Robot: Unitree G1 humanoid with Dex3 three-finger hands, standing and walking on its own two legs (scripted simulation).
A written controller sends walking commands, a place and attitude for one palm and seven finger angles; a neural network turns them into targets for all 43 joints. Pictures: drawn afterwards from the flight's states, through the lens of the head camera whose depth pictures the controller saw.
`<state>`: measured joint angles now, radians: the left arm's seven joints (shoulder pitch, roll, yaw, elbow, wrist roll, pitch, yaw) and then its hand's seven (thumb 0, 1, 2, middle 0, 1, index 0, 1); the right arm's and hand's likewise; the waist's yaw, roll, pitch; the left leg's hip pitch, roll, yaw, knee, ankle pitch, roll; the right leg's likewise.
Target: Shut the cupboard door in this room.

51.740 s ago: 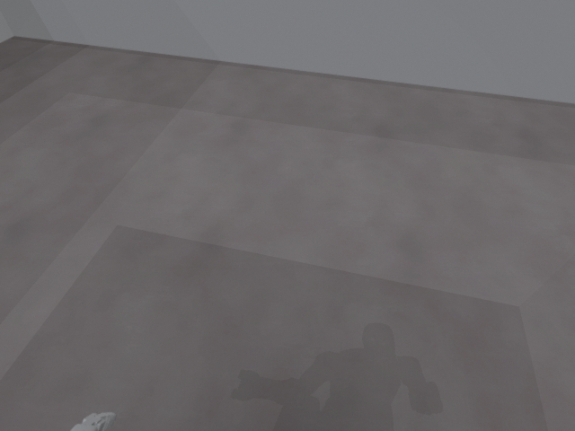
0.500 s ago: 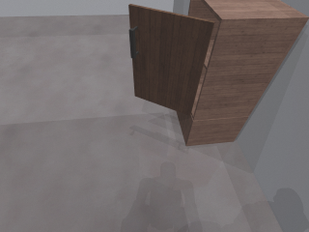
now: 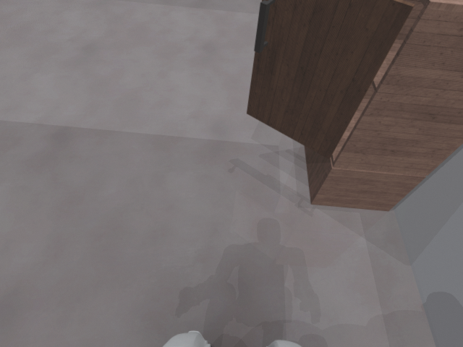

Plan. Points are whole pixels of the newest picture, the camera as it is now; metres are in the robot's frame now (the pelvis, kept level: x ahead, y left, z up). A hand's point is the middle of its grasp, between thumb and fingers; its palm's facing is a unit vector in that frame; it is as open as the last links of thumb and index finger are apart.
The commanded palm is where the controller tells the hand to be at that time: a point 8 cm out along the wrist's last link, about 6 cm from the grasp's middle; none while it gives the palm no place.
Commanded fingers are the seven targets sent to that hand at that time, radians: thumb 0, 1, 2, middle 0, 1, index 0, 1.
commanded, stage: walk to a spot facing it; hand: left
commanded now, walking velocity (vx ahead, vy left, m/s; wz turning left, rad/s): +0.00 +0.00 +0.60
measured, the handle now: (265, 26) +1.03 -0.08 +0.01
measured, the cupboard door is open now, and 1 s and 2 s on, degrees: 57 57 57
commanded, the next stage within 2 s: turn to face it in 1.56 s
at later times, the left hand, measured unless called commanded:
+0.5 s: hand out of the picture -0.01 +0.15 -0.12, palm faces +0.33 -0.89 -0.33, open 7.4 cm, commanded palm none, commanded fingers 0.00 0.90 0.90 -0.20 -0.30 -0.20 -0.30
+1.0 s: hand out of the picture -0.02 +0.17 -0.17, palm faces +0.68 -0.70 -0.21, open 7.4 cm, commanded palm none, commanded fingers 0.00 0.90 0.90 -0.20 -0.30 -0.20 -0.30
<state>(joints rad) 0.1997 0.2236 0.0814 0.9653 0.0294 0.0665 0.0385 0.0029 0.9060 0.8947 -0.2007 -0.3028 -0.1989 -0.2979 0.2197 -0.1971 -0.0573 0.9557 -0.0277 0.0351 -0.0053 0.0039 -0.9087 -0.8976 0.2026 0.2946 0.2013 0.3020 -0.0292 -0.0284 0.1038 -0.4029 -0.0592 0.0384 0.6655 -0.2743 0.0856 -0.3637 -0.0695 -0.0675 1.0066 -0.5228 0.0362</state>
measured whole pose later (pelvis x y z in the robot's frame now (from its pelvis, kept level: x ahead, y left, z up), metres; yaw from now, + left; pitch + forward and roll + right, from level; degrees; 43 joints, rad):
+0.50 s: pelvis +0.02 -0.07 +0.02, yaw +21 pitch +2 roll +2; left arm 0.28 0.22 0.06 0.91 0.03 0.01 0.02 0.00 0.91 0.89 -0.20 -0.30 -0.20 -0.30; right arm 0.23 -0.27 -0.10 0.92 -0.03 0.07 0.03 0.01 -0.91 -0.90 0.20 0.29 0.20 0.30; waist -0.03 0.03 0.05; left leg -0.63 -0.05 -0.03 1.14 -0.29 -0.04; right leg -0.14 -0.04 -0.06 0.42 -0.31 -0.02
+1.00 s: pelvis +0.12 +0.04 +0.01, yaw +39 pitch -1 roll +1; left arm 0.36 0.20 0.07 0.98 0.04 0.01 -0.01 0.01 0.91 0.89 -0.20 -0.30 -0.20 -0.30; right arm 0.11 -0.22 -0.03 0.88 -0.02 -0.03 0.01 0.00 -0.91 -0.90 0.20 0.29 0.20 0.30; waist 0.05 -0.04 0.11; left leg -0.30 -0.06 0.11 0.58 -0.27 0.09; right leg -0.50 -0.17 -0.03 1.21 -0.35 0.04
